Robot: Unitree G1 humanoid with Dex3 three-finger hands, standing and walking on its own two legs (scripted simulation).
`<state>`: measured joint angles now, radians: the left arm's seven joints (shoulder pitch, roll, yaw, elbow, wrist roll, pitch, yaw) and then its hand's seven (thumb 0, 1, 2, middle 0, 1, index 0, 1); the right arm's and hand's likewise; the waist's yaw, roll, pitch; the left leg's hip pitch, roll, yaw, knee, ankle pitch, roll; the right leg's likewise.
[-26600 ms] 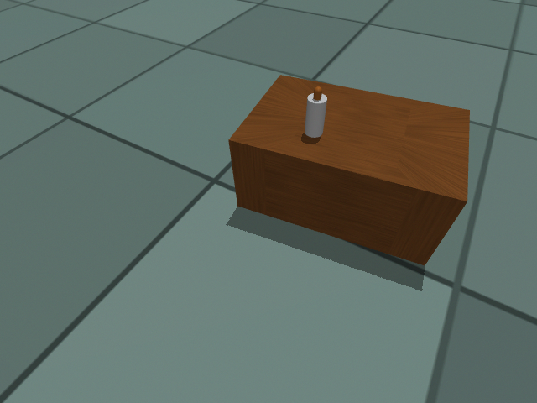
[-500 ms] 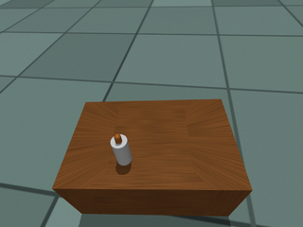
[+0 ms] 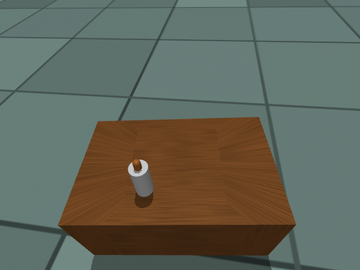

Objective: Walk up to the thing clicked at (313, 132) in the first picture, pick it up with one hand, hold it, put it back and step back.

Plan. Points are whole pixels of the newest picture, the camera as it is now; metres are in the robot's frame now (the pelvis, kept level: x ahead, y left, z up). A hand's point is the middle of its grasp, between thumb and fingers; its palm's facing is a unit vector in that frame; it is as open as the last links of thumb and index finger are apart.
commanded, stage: stand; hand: left
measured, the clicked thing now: (140, 175) +0.52 +0.19 -0.26
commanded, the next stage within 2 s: step back in 0.16 s
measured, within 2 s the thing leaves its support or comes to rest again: neither
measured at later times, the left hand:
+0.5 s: hand out of the picture +0.09 +0.32 -0.18, palm faces -0.03 -0.92 -0.38, open 7.4 cm
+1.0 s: hand out of the picture -0.06 +0.30 -0.16, palm faces -0.10 -0.91 -0.40, open 7.4 cm
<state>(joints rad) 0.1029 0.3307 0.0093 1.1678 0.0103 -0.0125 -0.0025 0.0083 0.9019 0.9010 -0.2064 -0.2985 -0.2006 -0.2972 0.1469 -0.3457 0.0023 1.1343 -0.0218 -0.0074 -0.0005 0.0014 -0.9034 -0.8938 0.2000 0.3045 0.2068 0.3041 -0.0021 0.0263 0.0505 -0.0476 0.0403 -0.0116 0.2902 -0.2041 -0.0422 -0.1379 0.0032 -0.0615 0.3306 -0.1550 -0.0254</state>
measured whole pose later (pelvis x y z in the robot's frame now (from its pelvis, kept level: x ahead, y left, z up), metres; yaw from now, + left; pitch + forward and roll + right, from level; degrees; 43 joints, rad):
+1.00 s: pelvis -0.17 +0.05 -0.02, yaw -6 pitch -2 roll +1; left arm 0.18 0.35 0.06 0.88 0.03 0.04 0.00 0.01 0.90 0.90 -0.21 -0.30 -0.20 -0.30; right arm 0.08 -0.39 -0.05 0.89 0.00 0.06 -0.01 0.00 -0.90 -0.89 0.20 0.30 0.21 0.30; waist 0.01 0.03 0.18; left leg -0.47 -0.07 -0.09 0.97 -0.48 0.00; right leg -0.24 0.01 0.06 0.64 -0.36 -0.02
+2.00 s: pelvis -0.47 +0.04 -0.03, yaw +1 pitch -2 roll +2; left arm 0.09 0.40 0.05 0.76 0.02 0.05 0.03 0.01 0.90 0.90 -0.21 -0.30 -0.20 -0.30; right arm 0.16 -0.39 -0.05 0.88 -0.03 0.05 -0.01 0.00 -0.90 -0.89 0.20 0.30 0.21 0.30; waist 0.00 -0.03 0.21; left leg -0.25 -0.06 -0.02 0.66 -0.37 0.02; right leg -0.43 -0.08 -0.02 0.73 -0.26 0.00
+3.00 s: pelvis -0.64 +0.03 -0.02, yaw +0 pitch -2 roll -1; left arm 0.21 0.35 0.05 0.99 0.04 -0.03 -0.02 0.01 0.90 0.90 -0.21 -0.30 -0.20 -0.30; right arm 0.21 -0.38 -0.05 1.00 -0.03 0.00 0.01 0.00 -0.90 -0.89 0.20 0.30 0.21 0.30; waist 0.02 0.02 0.07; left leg -0.33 -0.01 -0.07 0.82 -0.48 0.01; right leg -0.22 0.01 -0.02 0.56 -0.30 -0.02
